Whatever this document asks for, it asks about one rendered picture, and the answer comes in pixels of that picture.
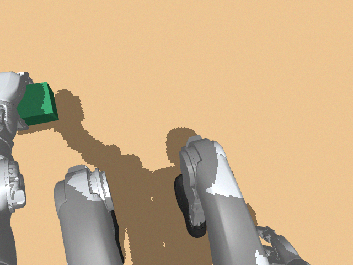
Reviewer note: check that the left robot hand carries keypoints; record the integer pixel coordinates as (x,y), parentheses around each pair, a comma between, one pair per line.
(12,90)

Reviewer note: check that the left robot arm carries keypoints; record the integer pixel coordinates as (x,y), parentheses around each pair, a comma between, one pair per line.
(12,187)

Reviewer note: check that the left robot foot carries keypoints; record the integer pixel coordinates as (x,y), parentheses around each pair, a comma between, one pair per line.
(117,234)

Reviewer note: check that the right robot foot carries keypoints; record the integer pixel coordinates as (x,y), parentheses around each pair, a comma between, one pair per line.
(194,231)

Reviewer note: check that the carton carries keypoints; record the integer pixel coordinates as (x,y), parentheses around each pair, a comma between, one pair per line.
(38,104)

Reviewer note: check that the right robot hand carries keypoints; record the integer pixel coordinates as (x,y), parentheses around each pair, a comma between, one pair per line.
(281,252)

